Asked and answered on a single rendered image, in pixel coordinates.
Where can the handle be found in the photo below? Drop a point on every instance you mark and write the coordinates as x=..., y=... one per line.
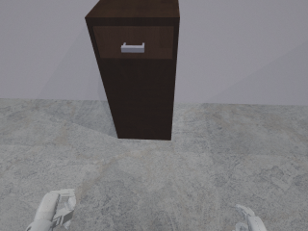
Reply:
x=132, y=48

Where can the left robot forearm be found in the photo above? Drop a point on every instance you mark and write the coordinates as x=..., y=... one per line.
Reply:
x=40, y=225

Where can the robot right hand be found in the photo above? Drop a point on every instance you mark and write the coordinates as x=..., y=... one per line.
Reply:
x=253, y=223

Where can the cabinet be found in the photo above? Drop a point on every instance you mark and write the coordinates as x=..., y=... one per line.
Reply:
x=140, y=91

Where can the robot left hand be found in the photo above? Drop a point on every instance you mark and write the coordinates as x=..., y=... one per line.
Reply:
x=48, y=208

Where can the drawer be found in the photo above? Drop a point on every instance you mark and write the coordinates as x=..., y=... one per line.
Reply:
x=158, y=41

